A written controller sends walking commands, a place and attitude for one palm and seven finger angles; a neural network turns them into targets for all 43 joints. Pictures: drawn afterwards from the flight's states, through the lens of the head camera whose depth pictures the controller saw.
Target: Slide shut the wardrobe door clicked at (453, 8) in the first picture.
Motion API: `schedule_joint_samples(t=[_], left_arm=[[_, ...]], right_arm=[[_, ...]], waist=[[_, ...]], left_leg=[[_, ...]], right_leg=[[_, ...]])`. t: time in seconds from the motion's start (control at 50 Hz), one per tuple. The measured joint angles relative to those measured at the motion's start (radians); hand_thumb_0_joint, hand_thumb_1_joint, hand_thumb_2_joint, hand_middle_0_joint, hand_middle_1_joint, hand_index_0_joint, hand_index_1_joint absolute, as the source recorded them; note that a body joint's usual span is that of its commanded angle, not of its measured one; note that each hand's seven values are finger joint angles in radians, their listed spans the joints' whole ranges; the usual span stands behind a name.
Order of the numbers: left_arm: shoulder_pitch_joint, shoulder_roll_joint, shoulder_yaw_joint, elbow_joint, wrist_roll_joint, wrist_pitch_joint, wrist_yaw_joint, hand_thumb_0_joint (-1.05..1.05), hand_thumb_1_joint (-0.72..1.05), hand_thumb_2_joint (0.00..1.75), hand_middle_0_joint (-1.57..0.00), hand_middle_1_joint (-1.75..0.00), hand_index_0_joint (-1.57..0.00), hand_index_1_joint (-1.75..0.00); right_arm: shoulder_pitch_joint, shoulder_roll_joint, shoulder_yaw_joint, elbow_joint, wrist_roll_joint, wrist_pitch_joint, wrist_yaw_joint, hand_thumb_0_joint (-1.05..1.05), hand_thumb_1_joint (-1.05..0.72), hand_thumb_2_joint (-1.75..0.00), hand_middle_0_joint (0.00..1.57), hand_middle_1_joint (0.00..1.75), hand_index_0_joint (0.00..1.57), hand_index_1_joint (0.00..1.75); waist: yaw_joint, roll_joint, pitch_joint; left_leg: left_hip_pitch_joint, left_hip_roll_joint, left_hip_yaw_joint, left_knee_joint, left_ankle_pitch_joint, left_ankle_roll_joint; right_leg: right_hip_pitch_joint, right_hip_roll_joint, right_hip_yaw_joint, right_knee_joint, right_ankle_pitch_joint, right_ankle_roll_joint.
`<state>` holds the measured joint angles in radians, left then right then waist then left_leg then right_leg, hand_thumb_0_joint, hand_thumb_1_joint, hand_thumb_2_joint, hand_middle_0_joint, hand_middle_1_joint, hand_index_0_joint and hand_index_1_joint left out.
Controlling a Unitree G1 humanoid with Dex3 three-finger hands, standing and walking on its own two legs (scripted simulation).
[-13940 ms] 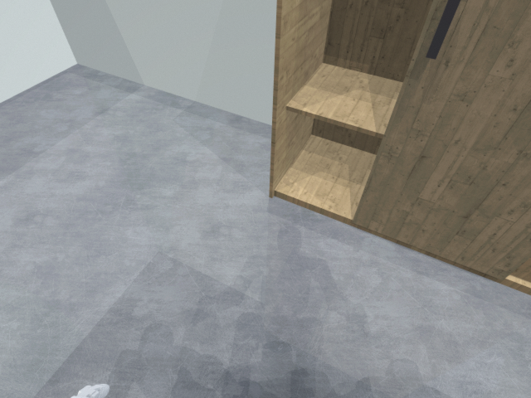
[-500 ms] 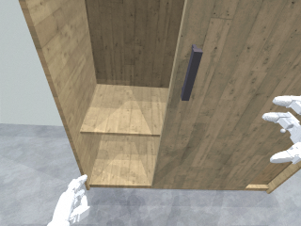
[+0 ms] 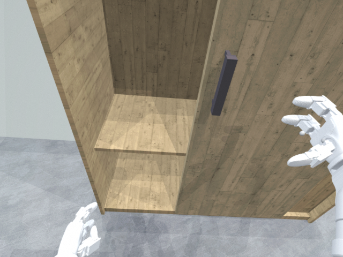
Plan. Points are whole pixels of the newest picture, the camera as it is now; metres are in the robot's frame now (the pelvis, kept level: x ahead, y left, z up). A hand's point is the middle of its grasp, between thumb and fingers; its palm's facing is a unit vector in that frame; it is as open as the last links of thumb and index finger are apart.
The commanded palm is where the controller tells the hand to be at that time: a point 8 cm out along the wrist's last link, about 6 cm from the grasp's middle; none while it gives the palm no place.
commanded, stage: move the hooked fingers beside the handle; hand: right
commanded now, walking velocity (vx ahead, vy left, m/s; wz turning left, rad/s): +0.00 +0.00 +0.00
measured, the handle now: (221, 83) +0.52 -0.11 +0.18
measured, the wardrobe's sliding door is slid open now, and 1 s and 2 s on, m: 0.41 0.41 0.41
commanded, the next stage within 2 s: feel for the door with the fingertips in 1.94 s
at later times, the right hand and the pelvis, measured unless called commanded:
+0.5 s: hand (272, 113) +0.39 -0.21 +0.19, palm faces +0.01 +1.00 -0.04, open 14.0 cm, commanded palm +0.37 -0.26 +0.19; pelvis +0.00 -0.01 +0.00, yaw +1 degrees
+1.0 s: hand (250, 98) +0.44 -0.17 +0.20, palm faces +0.01 +1.00 -0.02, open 14.0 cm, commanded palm +0.42 -0.23 +0.19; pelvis +0.01 -0.01 +0.00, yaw +2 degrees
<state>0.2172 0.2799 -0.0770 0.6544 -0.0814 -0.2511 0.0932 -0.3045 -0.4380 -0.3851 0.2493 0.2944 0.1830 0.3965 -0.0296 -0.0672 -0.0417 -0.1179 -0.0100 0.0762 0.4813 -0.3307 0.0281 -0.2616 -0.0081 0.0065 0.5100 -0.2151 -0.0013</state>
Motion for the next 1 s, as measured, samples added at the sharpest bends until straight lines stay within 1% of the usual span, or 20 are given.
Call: schedule_joint_samples(t=[0.1,0.2,0.3,0.4,0.52,0.68,0.78,0.9,1.0], left_arm=[[0.004,-0.004,0.002,0.001,0.001,0.013,-0.003,0.01,0.9,0.9,-0.2,-0.3,-0.2,-0.3],[0.008,-0.006,0.003,0.008,0.003,0.026,-0.001,0.01,0.9,0.9,-0.2,-0.3,-0.2,-0.3],[0.012,-0.003,0.008,0.016,0.004,0.034,0.003,0.01,0.9,0.9,-0.2,-0.3,-0.2,-0.3],[0.01,-0.005,0.008,0.029,0.008,0.046,0.003,0.01,0.9,0.9,-0.2,-0.3,-0.2,-0.3],[0.026,-0.007,0.014,0.028,0.011,0.059,-0.003,0.01,0.9,0.9,-0.2,-0.3,-0.2,-0.3],[0.056,-0.004,0.026,0.039,0.015,0.078,-0.015,0.01,0.9,0.9,-0.2,-0.3,-0.2,-0.3],[0.064,-0.006,0.033,0.039,0.017,0.091,-0.02,0.01,0.9,0.9,-0.2,-0.3,-0.2,-0.3],[0.077,-0.006,0.04,0.049,0.021,0.099,-0.024,0.01,0.9,0.9,-0.2,-0.3,-0.2,-0.3],[0.081,-0.005,0.043,0.052,0.023,0.111,-0.03,0.01,0.9,0.9,-0.2,-0.3,-0.2,-0.3]], right_arm=[[-0.022,0.015,0.016,0.014,-0.017,0.012,-0.038,-0.01,0.51,-0.3,0.3,1.2,0.3,1.2],[-0.055,0.027,0.028,0.043,-0.028,0.009,-0.067,-0.01,0.51,-0.3,0.3,1.2,0.3,1.2],[-0.107,0.043,0.067,0.078,-0.045,0.007,-0.099,-0.01,0.51,-0.3,0.3,1.2,0.3,1.2],[-0.167,0.052,0.089,0.141,-0.057,0.001,-0.127,-0.01,0.51,-0.3,0.3,1.2,0.3,1.2],[-0.218,0.054,0.093,0.204,-0.076,-0.015,-0.157,-0.01,0.51,-0.3,0.3,1.2,0.3,1.2],[-0.267,0.08,0.108,0.251,-0.086,-0.032,-0.187,-0.01,0.5,-0.3,0.3,1.2,0.3,1.2],[-0.301,0.08,0.111,0.301,-0.107,-0.035,-0.214,-0.01,0.5,-0.3,0.3,1.2,0.3,1.2],[-0.342,0.095,0.12,0.34,-0.111,-0.063,-0.23,-0.01,0.5,-0.3,0.3,1.2,0.3,1.2],[-0.381,0.093,0.114,0.402,-0.123,-0.075,-0.244,-0.01,0.5,-0.3,0.3,1.2,0.3,1.2]], waist=[[0.008,0.001,-0.001],[0.013,0.005,-0.001],[0.014,0.005,0.007],[0.025,0.012,0.01],[0.04,0.015,0.009],[0.048,0.014,0.001],[0.057,0.015,0.004],[0.06,0.017,0.001],[0.07,0.016,-0.005]], left_leg=[[-0.004,0.002,-0.008,0.0,0.001,-0.003],[-0.005,0.004,-0.012,0.0,0.001,-0.006],[-0.004,0.007,-0.01,-0.002,0.002,-0.009],[-0.011,0.009,-0.013,-0.003,0.004,-0.01],[-0.019,0.007,-0.022,-0.007,0.006,-0.011],[-0.026,0.008,-0.03,-0.008,0.002,-0.013],[-0.034,0.006,-0.032,-0.005,0.0,-0.011],[-0.038,0.004,-0.031,-0.004,-0.002,-0.009],[-0.049,0.0,-0.034,0.001,-0.004,-0.007]], right_leg=[[0.0,0.001,-0.008,-0.003,0.0,-0.003],[0.001,0.002,-0.012,-0.004,-0.002,-0.005],[-0.001,0.006,-0.011,-0.003,-0.001,-0.008],[-0.006,0.007,-0.014,-0.007,0.001,-0.01],[-0.01,0.005,-0.022,-0.01,-0.001,-0.011],[-0.015,0.005,-0.029,-0.011,-0.007,-0.013],[-0.023,0.002,-0.031,-0.007,-0.01,-0.011],[-0.027,0.0,-0.03,-0.006,-0.012,-0.009],[-0.036,-0.004,-0.032,-0.001,-0.015,-0.007]])
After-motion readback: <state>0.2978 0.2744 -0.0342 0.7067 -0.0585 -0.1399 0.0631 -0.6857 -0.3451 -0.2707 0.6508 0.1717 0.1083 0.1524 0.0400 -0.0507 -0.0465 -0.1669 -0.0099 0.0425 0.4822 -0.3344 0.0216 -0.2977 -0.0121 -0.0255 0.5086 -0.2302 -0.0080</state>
